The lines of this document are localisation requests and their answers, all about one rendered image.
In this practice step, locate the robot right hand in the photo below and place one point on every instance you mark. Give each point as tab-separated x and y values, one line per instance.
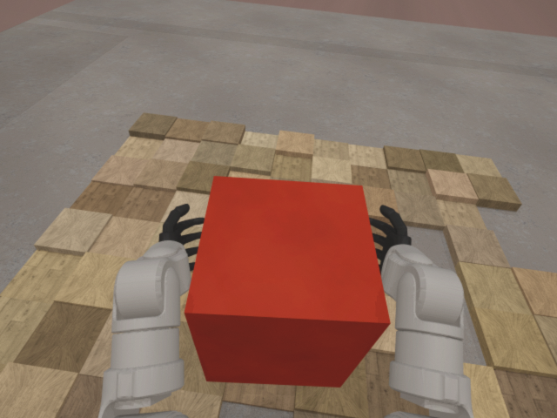
395	235

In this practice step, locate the carton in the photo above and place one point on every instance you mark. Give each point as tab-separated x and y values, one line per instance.
286	287

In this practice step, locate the robot left hand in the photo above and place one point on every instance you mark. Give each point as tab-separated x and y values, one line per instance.
172	229

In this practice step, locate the robot right forearm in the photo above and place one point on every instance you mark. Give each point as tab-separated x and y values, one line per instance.
428	365

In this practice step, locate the robot left forearm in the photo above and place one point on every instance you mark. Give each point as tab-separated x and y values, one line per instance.
145	364

